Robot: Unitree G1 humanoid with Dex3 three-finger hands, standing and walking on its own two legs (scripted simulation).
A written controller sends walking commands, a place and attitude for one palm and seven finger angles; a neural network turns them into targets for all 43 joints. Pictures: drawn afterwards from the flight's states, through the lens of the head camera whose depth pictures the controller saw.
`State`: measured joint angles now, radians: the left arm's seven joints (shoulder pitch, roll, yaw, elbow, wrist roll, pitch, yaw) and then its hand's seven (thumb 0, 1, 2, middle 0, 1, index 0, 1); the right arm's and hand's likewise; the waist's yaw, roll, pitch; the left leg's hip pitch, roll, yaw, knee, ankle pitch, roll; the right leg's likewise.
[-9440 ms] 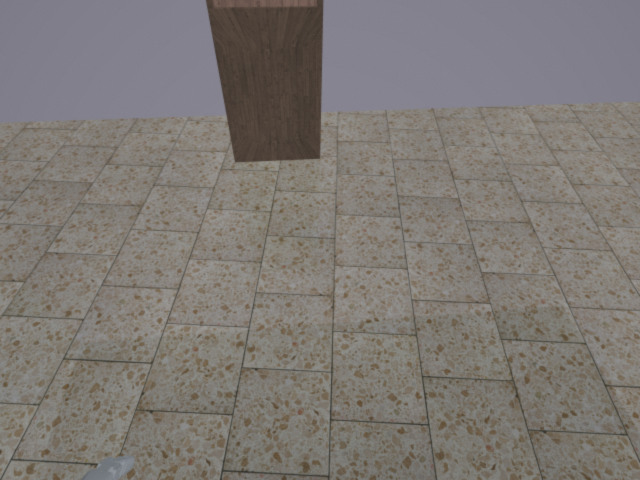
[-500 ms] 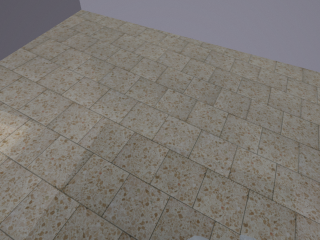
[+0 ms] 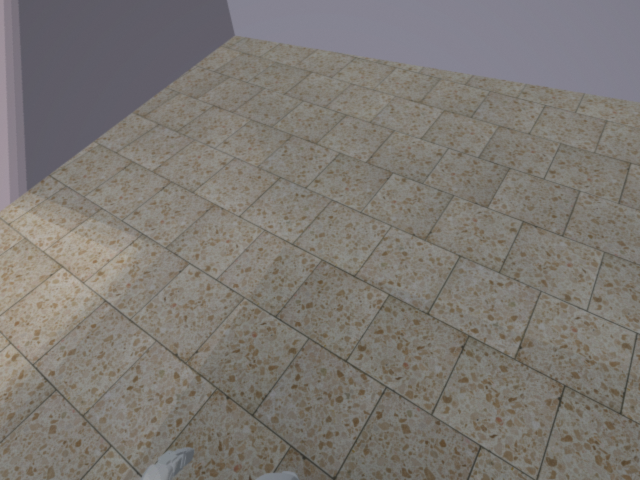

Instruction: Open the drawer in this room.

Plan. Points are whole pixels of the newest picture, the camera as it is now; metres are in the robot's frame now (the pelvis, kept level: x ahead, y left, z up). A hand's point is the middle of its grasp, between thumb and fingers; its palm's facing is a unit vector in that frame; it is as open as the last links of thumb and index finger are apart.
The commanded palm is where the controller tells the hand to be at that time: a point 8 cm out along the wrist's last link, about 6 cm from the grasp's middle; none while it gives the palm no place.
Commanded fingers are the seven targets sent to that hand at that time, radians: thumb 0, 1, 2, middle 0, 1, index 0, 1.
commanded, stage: turn or walk to find it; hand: left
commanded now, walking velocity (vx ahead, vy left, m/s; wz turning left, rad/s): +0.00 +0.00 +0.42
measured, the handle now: out of the picture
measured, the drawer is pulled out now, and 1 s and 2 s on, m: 0.00 0.00 0.00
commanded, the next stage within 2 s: none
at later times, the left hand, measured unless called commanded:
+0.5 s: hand out of the picture -0.07 +0.26 -0.19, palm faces +0.28 -0.93 -0.25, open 7.4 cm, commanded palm none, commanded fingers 0.00 0.90 0.90 -0.20 -0.30 -0.20 -0.30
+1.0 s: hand out of the picture -0.01 +0.24 -0.14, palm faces +0.38 -0.89 -0.27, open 7.4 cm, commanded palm none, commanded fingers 0.00 0.90 0.90 -0.20 -0.30 -0.20 -0.30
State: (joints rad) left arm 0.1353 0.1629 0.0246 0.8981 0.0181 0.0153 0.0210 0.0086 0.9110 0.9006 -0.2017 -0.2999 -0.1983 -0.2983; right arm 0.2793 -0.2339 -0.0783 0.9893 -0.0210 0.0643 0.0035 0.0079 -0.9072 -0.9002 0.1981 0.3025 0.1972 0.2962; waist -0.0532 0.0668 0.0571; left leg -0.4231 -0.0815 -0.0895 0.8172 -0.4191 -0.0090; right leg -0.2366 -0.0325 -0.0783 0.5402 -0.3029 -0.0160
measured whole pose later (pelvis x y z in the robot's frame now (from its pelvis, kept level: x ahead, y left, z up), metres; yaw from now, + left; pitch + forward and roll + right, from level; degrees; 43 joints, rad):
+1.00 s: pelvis -0.06 +0.01 +0.00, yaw +24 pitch -1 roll +1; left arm 0.11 0.19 0.04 0.90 0.01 0.03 0.02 0.01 0.91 0.90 -0.20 -0.30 -0.20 -0.30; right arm 0.29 -0.21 -0.06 0.98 -0.02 0.05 0.00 0.01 -0.90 -0.90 0.20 0.30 0.20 0.30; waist -0.05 0.04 0.05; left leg -0.33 -0.08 -0.12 0.52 -0.18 0.01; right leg -0.26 -0.02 -0.03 0.55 -0.30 0.03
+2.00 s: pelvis -0.13 -0.03 +0.00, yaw +49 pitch +1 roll +1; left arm 0.12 0.19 0.04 0.92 0.01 0.02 0.01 0.01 0.91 0.90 -0.20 -0.30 -0.20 -0.30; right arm 0.24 -0.21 -0.06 0.97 -0.02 0.04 0.00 0.01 -0.90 -0.90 0.20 0.30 0.20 0.30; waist -0.04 0.04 0.06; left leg -0.29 -0.07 -0.10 0.53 -0.25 0.00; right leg -0.26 -0.03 -0.05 0.56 -0.29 0.04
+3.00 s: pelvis -0.18 -0.06 +0.01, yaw +74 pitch +0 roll -1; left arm 0.10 0.21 0.05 0.92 0.01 0.05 0.02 0.01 0.91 0.90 -0.20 -0.30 -0.20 -0.30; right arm 0.24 -0.19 -0.05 0.97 -0.03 0.03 0.00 0.01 -0.90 -0.90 0.20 0.30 0.20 0.30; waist -0.05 0.02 0.07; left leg -0.26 -0.06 -0.07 0.46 -0.20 0.04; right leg -0.37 -0.05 -0.02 0.81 -0.43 0.08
